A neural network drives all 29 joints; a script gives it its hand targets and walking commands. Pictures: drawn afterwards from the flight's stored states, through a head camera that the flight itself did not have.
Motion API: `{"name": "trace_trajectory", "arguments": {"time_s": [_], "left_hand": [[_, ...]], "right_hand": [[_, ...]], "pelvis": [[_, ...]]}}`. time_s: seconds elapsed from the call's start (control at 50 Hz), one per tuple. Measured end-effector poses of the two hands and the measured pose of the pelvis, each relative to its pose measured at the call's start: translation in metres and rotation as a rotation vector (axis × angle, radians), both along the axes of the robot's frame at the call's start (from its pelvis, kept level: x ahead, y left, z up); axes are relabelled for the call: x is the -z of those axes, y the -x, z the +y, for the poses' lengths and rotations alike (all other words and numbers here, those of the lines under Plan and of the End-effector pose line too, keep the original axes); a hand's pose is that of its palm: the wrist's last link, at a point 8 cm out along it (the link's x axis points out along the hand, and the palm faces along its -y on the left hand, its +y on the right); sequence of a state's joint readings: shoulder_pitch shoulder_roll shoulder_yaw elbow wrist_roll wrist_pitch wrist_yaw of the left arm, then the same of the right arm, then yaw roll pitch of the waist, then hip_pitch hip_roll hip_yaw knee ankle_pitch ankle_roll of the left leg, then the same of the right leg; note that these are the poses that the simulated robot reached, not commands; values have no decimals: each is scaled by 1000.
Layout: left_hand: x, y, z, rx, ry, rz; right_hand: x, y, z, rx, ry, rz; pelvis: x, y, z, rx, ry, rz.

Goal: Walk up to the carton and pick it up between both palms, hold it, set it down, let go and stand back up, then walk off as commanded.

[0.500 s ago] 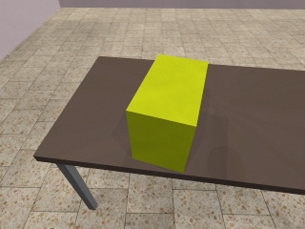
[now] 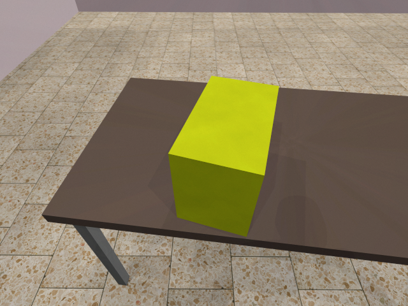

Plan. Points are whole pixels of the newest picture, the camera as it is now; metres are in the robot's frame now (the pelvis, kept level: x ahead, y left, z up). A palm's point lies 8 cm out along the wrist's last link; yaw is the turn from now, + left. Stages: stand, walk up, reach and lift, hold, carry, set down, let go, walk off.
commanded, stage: stand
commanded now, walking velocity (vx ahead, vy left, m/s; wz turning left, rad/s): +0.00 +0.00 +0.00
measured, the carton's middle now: (228, 151) +0.50 -0.05 +0.01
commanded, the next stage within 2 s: walk off in 0.36 s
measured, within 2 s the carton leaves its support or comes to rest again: neither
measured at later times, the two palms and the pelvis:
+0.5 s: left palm out of the picture +0.09 +0.30 -0.11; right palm out of the picture +0.08 -0.32 -0.11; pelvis -0.01 -0.01 +0.00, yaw +0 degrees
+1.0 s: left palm out of the picture +0.03 +0.31 -0.12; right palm out of the picture -0.01 -0.35 -0.12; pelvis -0.09 -0.02 -0.03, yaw -2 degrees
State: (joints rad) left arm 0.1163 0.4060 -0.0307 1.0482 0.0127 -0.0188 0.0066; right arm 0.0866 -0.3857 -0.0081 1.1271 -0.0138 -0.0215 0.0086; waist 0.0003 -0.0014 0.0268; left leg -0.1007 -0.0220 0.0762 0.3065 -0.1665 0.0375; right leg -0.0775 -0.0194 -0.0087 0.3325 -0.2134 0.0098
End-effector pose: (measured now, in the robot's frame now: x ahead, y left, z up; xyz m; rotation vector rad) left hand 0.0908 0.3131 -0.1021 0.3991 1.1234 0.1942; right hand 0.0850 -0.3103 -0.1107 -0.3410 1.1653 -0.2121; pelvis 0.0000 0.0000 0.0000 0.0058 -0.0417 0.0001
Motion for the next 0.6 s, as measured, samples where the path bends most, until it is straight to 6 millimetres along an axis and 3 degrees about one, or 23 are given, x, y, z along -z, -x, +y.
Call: {"name": "trace_trajectory", "arguments": {"time_s": [0.26, 0.6], "left_hand": [[-2, -6, -7, 7, 1, -17], [3, 6, -14, 2, 12, 6]], "right_hand": [[-1, 2, -7, 14, 5, -7], [-2, 15, -13, 18, 7, 9]], "pelvis": [[0, 0, -4, 1, -2, -7], [-1, 8, -10, 1, 0, -7]]}}
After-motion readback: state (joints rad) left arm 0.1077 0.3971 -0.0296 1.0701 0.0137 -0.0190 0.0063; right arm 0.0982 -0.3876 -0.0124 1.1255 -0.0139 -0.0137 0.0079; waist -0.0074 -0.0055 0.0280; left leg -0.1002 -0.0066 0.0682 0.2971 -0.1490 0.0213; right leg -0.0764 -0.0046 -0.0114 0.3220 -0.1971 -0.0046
